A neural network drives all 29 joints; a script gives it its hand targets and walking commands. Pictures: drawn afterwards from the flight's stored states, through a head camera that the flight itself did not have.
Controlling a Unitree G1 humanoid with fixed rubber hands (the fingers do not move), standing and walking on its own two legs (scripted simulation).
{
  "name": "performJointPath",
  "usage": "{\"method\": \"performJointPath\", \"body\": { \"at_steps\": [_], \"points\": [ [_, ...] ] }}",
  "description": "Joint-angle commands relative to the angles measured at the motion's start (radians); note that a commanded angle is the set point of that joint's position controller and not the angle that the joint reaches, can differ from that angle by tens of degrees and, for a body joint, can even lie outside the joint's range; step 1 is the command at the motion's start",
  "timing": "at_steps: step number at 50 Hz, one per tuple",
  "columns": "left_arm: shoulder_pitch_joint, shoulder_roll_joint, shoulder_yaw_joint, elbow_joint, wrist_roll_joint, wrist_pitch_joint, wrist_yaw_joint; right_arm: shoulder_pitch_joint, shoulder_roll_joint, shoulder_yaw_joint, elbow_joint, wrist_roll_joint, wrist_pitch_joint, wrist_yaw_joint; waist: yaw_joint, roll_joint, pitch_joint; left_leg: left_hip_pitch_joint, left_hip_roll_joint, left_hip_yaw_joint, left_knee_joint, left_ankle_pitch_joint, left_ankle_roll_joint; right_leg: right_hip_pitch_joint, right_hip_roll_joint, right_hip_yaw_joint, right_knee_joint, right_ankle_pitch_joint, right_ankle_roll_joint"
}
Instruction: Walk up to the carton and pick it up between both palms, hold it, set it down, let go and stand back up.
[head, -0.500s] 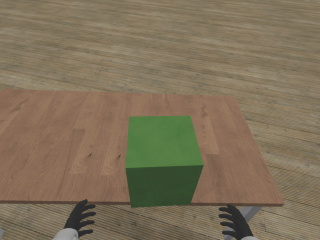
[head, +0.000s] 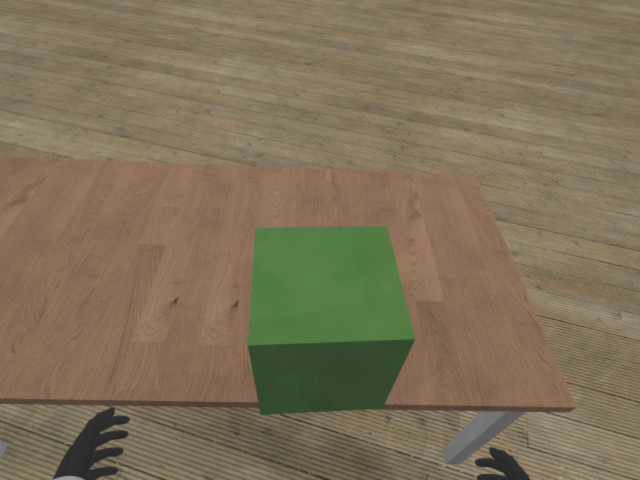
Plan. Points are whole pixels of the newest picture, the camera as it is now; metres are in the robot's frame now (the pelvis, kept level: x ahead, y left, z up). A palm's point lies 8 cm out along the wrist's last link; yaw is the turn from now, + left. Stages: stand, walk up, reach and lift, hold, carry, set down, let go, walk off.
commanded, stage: stand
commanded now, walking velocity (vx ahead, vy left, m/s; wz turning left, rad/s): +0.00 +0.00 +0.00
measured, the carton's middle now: (322, 323) +0.39 -0.01 -0.09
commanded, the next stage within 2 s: none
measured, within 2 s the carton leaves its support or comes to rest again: neither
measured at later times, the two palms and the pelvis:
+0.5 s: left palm out of the picture +0.14 +0.29 -0.09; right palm out of the picture +0.11 -0.26 -0.10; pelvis -0.01 +0.00 +0.00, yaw +0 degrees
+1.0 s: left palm out of the picture +0.13 +0.29 -0.09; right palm out of the picture +0.11 -0.27 -0.09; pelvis -0.01 +0.00 +0.00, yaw +0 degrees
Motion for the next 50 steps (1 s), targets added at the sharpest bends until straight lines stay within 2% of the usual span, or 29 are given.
{"method": "performJointPath", "body": {
  "at_steps": [1,3,6,9,10,11,15,17,19,20,21,24,25,26,28,32,33,34,36,38,39,40,41,42,43,46,48,49,50],
  "points": [
    [-0.009,0.173,0.042,-0.010,0.093,-0.047,0.008,-0.025,-0.256,-0.090,-0.073,-0.065,-0.021,-0.008,-0.001,-0.034,-0.165,0.017,0.036,-0.013,-0.036,0.267,0.096,0.111,-0.123,0.096,-0.071,0.336,-0.004],
    [-0.028,0.172,0.041,-0.012,0.100,-0.037,0.011,-0.063,-0.239,-0.095,-0.067,-0.072,-0.018,-0.008,0.002,0.031,-0.151,0.014,0.029,-0.003,-0.044,0.244,0.098,0.106,-0.134,0.108,-0.088,0.330,-0.013],
    [-0.024,0.186,0.037,0.010,0.100,-0.040,0.016,0.004,-0.238,-0.088,-0.062,-0.066,-0.014,-0.010,-0.024,0.015,-0.134,0.019,0.037,-0.018,-0.067,0.190,0.093,0.088,-0.130,0.110,-0.091,0.279,-0.005],
    [0.007,0.146,0.030,0.029,0.094,-0.038,0.011,-0.040,-0.254,-0.087,-0.063,-0.061,-0.023,-0.014,0.009,0.032,-0.148,0.005,0.036,-0.029,-0.046,0.190,0.095,0.106,-0.129,0.102,-0.115,0.256,-0.009],
    [-0.007,0.166,0.036,0.029,0.099,-0.045,0.004,-0.042,-0.231,-0.083,-0.067,-0.069,-0.019,-0.015,0.012,-0.015,-0.132,-0.009,0.034,-0.019,-0.073,0.208,0.091,0.097,-0.129,0.093,-0.091,0.261,-0.009],
    [-0.028,0.158,0.034,0.033,0.107,-0.045,0.009,-0.046,-0.257,-0.094,-0.064,-0.063,-0.019,-0.017,0.007,0.036,-0.134,-0.004,0.032,-0.022,-0.070,0.216,0.094,0.113,-0.128,0.107,-0.102,0.272,-0.009],
    [-0.028,0.181,0.039,0.046,0.096,-0.039,0.010,-0.025,-0.239,-0.091,-0.050,-0.059,-0.029,-0.015,-0.010,0.027,-0.151,0.029,0.035,-0.023,-0.069,0.247,0.089,0.126,-0.131,0.093,-0.093,0.338,-0.013],
    [-0.029,0.187,0.044,0.055,0.088,-0.047,0.008,-0.016,-0.242,-0.094,-0.049,-0.056,-0.023,-0.014,-0.010,0.073,-0.134,0.004,0.040,-0.026,-0.064,0.268,0.104,0.122,-0.135,0.109,-0.098,0.306,-0.018],
    [-0.064,0.168,0.043,0.047,0.088,-0.048,0.003,-0.036,-0.243,-0.085,-0.054,-0.063,-0.020,-0.018,-0.002,0.012,-0.124,-0.007,0.035,-0.019,-0.080,0.253,0.093,0.128,-0.131,0.105,-0.102,0.312,-0.004],
    [-0.028,0.177,0.052,0.062,0.092,-0.046,0.011,-0.029,-0.267,-0.101,-0.035,-0.069,-0.018,-0.014,0.006,0.054,-0.161,0.033,0.034,-0.008,-0.056,0.226,0.089,0.116,-0.125,0.103,-0.110,0.286,-0.013],
    [-0.042,0.183,0.039,0.053,0.092,-0.041,0.006,-0.045,-0.242,-0.089,-0.048,-0.066,-0.012,-0.010,0.005,0.011,-0.159,0.018,0.030,-0.009,-0.050,0.210,0.086,0.113,-0.133,0.105,-0.114,0.271,-0.014],
    [-0.022,0.157,0.033,0.076,0.090,-0.042,0.003,-0.039,-0.250,-0.093,-0.049,-0.065,-0.023,-0.013,-0.003,0.019,-0.067,-0.019,0.030,-0.030,-0.079,0.110,0.092,0.049,-0.127,0.119,-0.144,0.165,-0.011],
    [-0.033,0.182,0.031,0.086,0.097,-0.047,0.007,-0.010,-0.254,-0.086,-0.040,-0.067,-0.017,-0.016,-0.019,0.023,-0.092,-0.021,0.036,-0.039,-0.079,0.139,0.091,0.071,-0.137,0.116,-0.140,0.169,-0.013],
    [-0.019,0.150,0.033,0.075,0.086,-0.051,0.003,-0.012,-0.263,-0.084,-0.035,-0.072,-0.021,-0.016,0.010,0.032,-0.111,-0.004,0.042,-0.034,-0.076,0.154,0.100,0.074,-0.138,0.144,-0.133,0.187,-0.027],
    [-0.046,0.163,0.036,0.081,0.088,-0.044,0.000,-0.046,-0.268,-0.101,-0.029,-0.071,-0.020,-0.013,0.004,0.005,-0.094,-0.014,0.036,-0.035,-0.087,0.110,0.090,0.060,-0.134,0.132,-0.136,0.154,-0.025],
    [-0.038,0.184,0.031,0.103,0.097,-0.049,0.002,-0.028,-0.254,-0.089,-0.016,-0.065,-0.016,-0.014,-0.011,0.058,-0.095,0.010,0.042,-0.029,-0.096,0.145,0.092,0.070,-0.148,0.134,-0.150,0.201,-0.025],
    [-0.016,0.180,0.032,0.093,0.076,-0.045,0.003,-0.024,-0.290,-0.101,-0.025,-0.060,-0.025,-0.015,0.007,0.075,-0.104,-0.017,0.040,-0.048,-0.102,0.130,0.101,0.108,-0.136,0.122,-0.147,0.196,-0.020],
    [-0.043,0.186,0.035,0.105,0.082,-0.050,0.005,-0.034,-0.248,-0.087,-0.025,-0.065,-0.020,-0.014,-0.002,0.012,-0.117,0.010,0.043,-0.033,-0.087,0.161,0.091,0.075,-0.139,0.128,-0.123,0.198,-0.026],
    [-0.036,0.198,0.034,0.110,0.091,-0.049,0.000,-0.025,-0.240,-0.079,-0.019,-0.065,-0.020,-0.008,-0.004,0.018,-0.092,-0.011,0.041,-0.047,-0.104,0.135,0.089,0.086,-0.132,0.110,-0.130,0.215,-0.015],
    [-0.041,0.187,0.046,0.106,0.085,-0.045,0.000,-0.038,-0.249,-0.082,-0.025,-0.059,-0.021,-0.011,-0.003,0.097,-0.114,0.002,0.035,-0.033,-0.094,0.160,0.086,0.069,-0.133,0.124,-0.124,0.202,-0.008],
    [-0.044,0.176,0.043,0.112,0.086,-0.047,-0.004,-0.053,-0.249,-0.078,-0.030,-0.067,-0.024,-0.012,-0.005,0.045,-0.099,0.014,0.044,-0.031,-0.091,0.169,0.090,0.061,-0.122,0.104,-0.129,0.210,-0.011],
    [-0.038,0.191,0.038,0.115,0.084,-0.045,0.000,-0.034,-0.264,-0.091,-0.041,-0.063,-0.022,-0.010,-0.017,0.092,-0.118,-0.010,0.040,-0.050,-0.083,0.166,0.089,0.096,-0.136,0.111,-0.133,0.208,-0.020],
    [-0.048,0.175,0.034,0.112,0.086,-0.055,0.001,-0.034,-0.252,-0.091,-0.024,-0.057,-0.022,-0.011,0.000,0.051,-0.094,-0.002,0.039,-0.039,-0.087,0.153,0.082,0.069,-0.132,0.119,-0.131,0.201,-0.019],
    [-0.028,0.197,0.037,0.121,0.087,-0.056,0.001,-0.029,-0.240,-0.088,-0.020,-0.058,-0.022,-0.014,-0.015,0.083,-0.078,-0.023,0.041,-0.052,-0.100,0.171,0.090,0.074,-0.144,0.128,-0.121,0.210,-0.019],
    [-0.020,0.187,0.034,0.112,0.082,-0.056,-0.001,-0.046,-0.238,-0.080,-0.032,-0.061,-0.016,-0.010,0.016,0.045,-0.092,-0.004,0.048,-0.053,-0.098,0.171,0.097,0.067,-0.130,0.118,-0.119,0.208,-0.019],
    [-0.040,0.175,0.031,0.122,0.085,-0.048,0.002,-0.030,-0.267,-0.088,-0.021,-0.064,-0.025,-0.015,0.008,0.039,-0.071,-0.002,0.038,-0.044,-0.093,0.153,0.100,0.052,-0.142,0.131,-0.145,0.185,-0.018],
    [-0.037,0.194,0.044,0.134,0.077,-0.048,0.005,-0.063,-0.239,-0.081,-0.040,-0.061,-0.024,-0.012,0.015,0.092,-0.109,0.000,0.048,-0.037,-0.090,0.165,0.090,0.082,-0.149,0.132,-0.142,0.206,-0.021],
    [-0.031,0.204,0.039,0.141,0.083,-0.048,0.009,-0.030,-0.237,-0.090,-0.026,-0.058,-0.018,-0.012,-0.016,0.101,-0.090,0.003,0.037,-0.046,-0.117,0.140,0.089,0.087,-0.135,0.119,-0.136,0.187,-0.022],
    [-0.026,0.200,0.047,0.135,0.086,-0.042,0.009,-0.041,-0.246,-0.083,-0.030,-0.053,-0.024,-0.012,-0.001,0.052,-0.111,0.003,0.043,-0.045,-0.095,0.166,0.094,0.101,-0.135,0.120,-0.147,0.188,-0.023]
  ]
}}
